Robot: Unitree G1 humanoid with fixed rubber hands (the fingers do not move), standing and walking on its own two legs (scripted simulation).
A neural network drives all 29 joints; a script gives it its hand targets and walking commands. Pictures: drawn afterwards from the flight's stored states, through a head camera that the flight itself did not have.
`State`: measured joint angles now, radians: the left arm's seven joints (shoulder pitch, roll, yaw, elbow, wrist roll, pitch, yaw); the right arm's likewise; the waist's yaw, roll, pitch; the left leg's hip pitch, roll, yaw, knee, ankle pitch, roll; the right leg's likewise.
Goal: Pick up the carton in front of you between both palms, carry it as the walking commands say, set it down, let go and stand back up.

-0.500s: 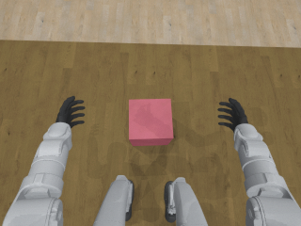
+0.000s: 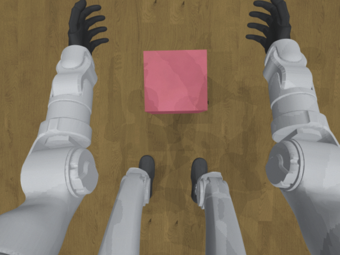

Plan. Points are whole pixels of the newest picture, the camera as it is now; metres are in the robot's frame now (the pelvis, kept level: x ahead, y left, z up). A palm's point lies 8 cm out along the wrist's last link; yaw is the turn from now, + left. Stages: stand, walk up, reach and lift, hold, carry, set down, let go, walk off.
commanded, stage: reach and lift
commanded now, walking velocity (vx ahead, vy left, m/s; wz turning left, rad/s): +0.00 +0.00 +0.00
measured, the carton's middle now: (175, 87) +0.51 +0.01 -0.52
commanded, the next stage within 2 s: none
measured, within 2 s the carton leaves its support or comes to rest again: leaves its support in 1.68 s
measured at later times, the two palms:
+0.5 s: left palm (114, 80) +0.50 +0.20 -0.35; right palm (236, 78) +0.52 -0.18 -0.35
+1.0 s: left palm (125, 80) +0.52 +0.19 -0.45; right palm (224, 80) +0.53 -0.17 -0.45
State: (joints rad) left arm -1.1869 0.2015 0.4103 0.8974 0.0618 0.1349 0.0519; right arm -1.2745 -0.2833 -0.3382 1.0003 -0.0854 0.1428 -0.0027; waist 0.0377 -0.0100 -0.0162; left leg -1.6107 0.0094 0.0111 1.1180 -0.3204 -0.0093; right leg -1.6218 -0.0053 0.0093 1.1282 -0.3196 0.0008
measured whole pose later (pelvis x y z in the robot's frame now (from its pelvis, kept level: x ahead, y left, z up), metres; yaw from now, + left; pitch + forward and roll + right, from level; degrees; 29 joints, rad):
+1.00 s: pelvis -0.04 +0.00 -0.28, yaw +0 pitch +36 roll +1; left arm -1.53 0.38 0.07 1.16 -0.28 0.05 0.13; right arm -1.56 -0.41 0.00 1.16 0.27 0.06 -0.12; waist 0.02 0.00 0.42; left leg -2.26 -0.02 -0.02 2.22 -0.59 -0.03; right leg -2.26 0.02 0.02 2.22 -0.59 0.02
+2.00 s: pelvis -0.04 +0.01 -0.21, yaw -1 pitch +42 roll +0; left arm -1.18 0.07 0.47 0.82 0.16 0.35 0.09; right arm -1.19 -0.08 -0.43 0.83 -0.16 0.35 -0.06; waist 0.01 0.00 -0.07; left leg -2.16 -0.05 -0.04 1.98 -0.55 -0.04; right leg -2.18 0.06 0.05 1.96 -0.52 0.04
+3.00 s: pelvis +0.02 +0.00 +0.04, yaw -1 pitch +23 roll +0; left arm -0.52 -0.11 0.38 0.57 0.21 0.37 0.04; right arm -0.51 0.12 -0.36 0.55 -0.21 0.37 -0.03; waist 0.00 0.00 -0.19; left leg -1.07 -0.03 -0.05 1.09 -0.42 -0.02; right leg -1.08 0.03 0.06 1.09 -0.42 0.02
